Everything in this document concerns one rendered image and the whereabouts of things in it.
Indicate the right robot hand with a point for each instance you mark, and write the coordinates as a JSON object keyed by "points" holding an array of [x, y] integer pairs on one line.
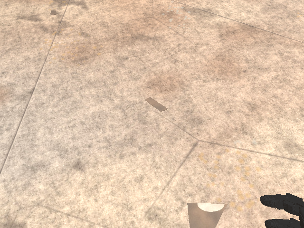
{"points": [[289, 203]]}

